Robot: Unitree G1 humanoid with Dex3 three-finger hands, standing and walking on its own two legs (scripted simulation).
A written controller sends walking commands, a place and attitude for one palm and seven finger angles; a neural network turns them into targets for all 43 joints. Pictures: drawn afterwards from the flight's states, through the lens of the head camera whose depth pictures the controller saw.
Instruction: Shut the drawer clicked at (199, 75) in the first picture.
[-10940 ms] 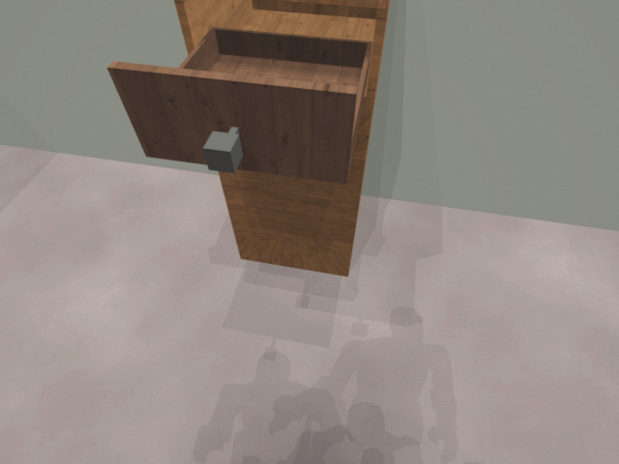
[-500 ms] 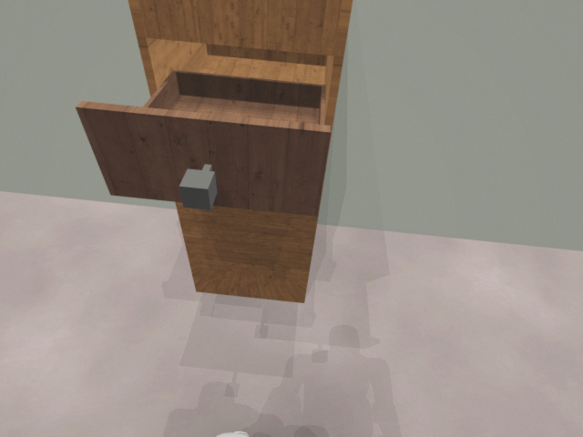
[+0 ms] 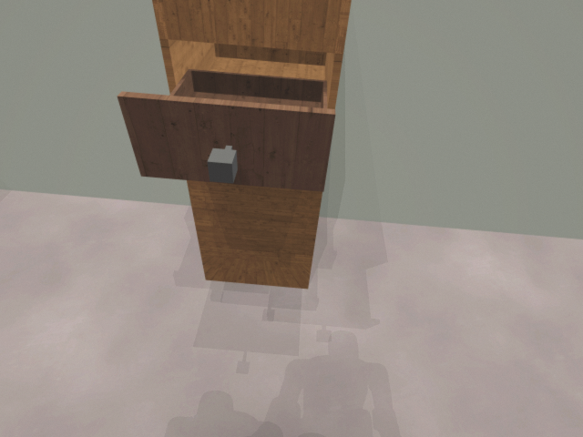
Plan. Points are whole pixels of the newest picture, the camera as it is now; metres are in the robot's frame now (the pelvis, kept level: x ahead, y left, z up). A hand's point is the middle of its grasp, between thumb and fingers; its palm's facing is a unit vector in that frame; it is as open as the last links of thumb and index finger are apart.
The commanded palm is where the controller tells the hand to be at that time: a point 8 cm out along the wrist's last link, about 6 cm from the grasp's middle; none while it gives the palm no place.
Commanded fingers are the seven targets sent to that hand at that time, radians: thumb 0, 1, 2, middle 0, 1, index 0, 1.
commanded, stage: come to a stop and stand still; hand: left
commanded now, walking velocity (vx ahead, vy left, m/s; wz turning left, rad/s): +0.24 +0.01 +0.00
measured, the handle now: (225, 159) +0.56 +0.16 +0.10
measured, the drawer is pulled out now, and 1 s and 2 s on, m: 0.30 0.30 0.30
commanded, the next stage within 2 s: look again from close up in 1.04 s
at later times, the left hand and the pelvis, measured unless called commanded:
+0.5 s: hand out of the picture +0.06 +0.21 -0.17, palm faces +0.00 -0.99 -0.13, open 7.4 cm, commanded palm none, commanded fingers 0.00 0.90 0.90 -0.20 -0.30 -0.20 -0.30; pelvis +0.00 +0.04 +0.01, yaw +0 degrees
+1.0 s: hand out of the picture +0.11 +0.16 -0.17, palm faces +0.03 -0.98 -0.19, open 7.2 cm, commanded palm none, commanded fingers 0.00 0.90 0.90 -0.20 -0.30 -0.20 -0.30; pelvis +0.03 +0.00 +0.00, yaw +0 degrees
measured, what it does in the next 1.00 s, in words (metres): steps on the spot: left foot, then right foot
